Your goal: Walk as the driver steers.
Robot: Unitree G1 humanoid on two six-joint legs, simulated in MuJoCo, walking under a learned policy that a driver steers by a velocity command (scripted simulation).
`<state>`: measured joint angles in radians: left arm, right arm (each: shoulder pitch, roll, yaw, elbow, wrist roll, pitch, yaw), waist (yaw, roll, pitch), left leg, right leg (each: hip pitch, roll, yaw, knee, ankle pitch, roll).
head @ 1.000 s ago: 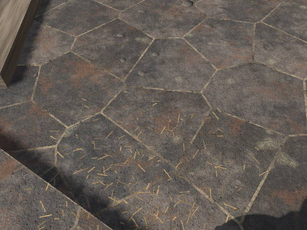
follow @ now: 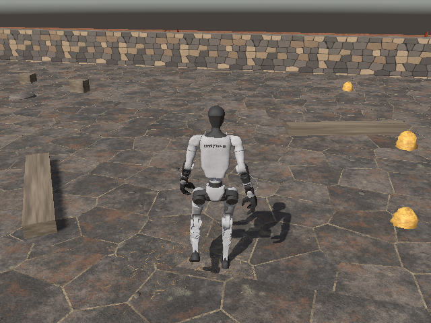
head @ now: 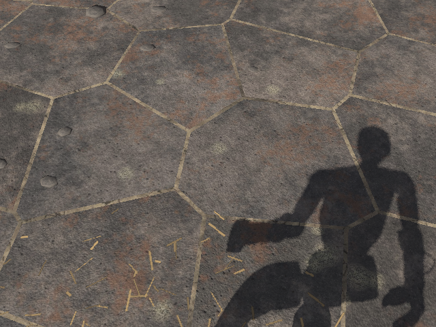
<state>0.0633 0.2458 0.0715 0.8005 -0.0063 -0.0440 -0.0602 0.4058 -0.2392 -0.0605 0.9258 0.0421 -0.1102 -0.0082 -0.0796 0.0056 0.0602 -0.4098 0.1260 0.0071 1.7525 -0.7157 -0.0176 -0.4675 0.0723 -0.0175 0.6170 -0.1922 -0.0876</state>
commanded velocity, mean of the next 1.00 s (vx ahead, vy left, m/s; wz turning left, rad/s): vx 0.50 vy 0.00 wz -0.17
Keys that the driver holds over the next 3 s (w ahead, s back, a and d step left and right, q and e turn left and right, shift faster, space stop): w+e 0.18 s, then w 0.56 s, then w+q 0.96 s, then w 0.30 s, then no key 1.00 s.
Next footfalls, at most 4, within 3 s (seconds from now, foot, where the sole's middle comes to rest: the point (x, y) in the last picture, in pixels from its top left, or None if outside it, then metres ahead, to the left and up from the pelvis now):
0.32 left None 0.36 0.11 -0.75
0.82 right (277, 276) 0.56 -0.19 -0.75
1.36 left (200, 193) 0.88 0.03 -0.75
1.84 right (233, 125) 1.18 -0.12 -0.75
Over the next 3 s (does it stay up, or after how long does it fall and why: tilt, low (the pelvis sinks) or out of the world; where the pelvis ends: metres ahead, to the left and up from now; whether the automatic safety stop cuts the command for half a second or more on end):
stays up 1.28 0.04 0.02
